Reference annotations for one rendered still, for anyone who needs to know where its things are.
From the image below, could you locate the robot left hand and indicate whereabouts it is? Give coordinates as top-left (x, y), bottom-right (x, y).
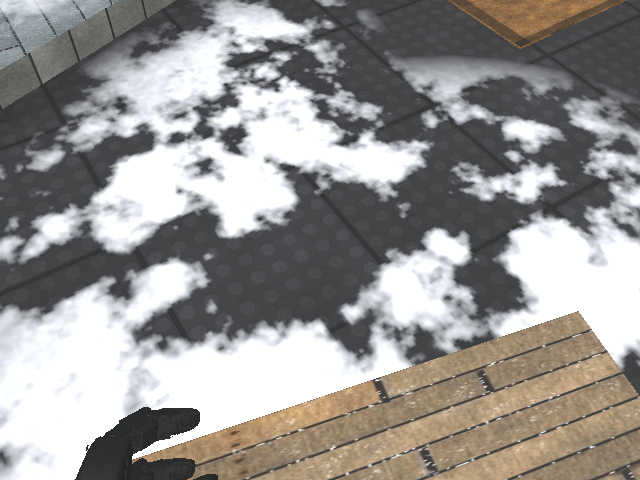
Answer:
top-left (75, 407), bottom-right (218, 480)

